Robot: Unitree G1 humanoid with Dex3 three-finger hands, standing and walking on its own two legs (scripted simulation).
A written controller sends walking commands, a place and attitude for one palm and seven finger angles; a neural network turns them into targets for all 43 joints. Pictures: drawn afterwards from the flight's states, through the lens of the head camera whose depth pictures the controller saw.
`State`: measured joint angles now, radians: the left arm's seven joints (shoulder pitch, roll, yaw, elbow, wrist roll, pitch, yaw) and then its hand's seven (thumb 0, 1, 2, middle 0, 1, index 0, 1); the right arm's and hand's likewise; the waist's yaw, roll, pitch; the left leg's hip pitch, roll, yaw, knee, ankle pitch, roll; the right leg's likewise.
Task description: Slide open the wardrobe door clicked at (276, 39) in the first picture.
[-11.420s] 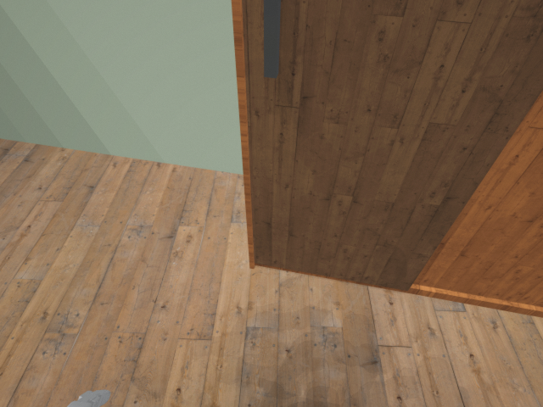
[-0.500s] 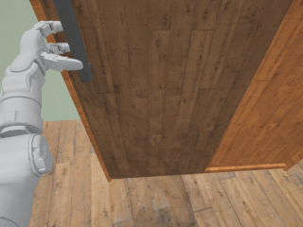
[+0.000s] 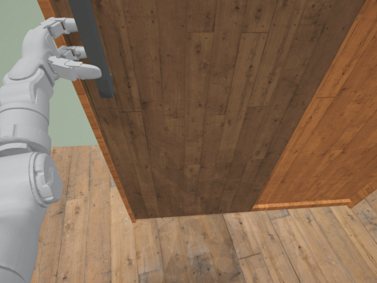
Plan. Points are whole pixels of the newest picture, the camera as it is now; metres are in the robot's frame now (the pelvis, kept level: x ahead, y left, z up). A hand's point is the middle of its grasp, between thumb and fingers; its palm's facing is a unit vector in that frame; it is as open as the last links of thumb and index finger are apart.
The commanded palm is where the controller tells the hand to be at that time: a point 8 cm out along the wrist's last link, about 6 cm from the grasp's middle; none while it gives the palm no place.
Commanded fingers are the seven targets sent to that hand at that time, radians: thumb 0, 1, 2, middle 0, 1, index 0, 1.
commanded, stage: slide the fingers in behind the handle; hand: left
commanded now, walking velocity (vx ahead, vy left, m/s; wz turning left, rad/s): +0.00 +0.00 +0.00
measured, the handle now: (96, 44) +0.52 +0.17 +0.25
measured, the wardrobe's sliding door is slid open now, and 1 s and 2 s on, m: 0.00 0.00 0.00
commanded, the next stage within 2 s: grip the handle and tug to test in 1.78 s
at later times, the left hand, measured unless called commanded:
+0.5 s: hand (88, 56) +0.48 +0.18 +0.25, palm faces +0.07 -1.00 +0.01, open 14.0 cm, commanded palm +0.45 +0.24 +0.25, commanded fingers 0.00 -0.50 0.30 -0.30 -1.20 -0.30 -1.20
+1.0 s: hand (102, 55) +0.48 +0.16 +0.25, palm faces +0.07 -1.00 +0.01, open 14.0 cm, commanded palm +0.45 +0.21 +0.25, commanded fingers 0.00 -0.50 0.30 -0.30 -1.20 -0.30 -1.20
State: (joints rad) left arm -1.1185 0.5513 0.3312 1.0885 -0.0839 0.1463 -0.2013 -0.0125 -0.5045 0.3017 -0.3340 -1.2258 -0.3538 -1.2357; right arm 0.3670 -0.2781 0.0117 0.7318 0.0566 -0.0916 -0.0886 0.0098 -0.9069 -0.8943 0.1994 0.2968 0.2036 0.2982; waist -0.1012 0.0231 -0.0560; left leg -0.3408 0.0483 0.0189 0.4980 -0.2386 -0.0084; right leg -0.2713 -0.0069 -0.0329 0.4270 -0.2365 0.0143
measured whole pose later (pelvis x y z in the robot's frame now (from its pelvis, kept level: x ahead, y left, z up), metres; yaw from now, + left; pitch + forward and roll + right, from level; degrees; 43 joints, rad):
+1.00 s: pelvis +0.00 -0.01 +0.00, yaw +0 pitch +3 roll -1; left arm -1.04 0.41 0.29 0.93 -0.11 0.20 -0.09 -0.01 -0.50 0.30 -0.30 -1.20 -0.30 -1.20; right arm 0.32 -0.27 0.01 0.73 0.06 -0.08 -0.09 0.01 -0.91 -0.89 0.20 0.30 0.20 0.30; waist -0.07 0.03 -0.06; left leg -0.29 0.05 0.02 0.48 -0.24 -0.02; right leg -0.23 0.00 -0.03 0.43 -0.25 0.00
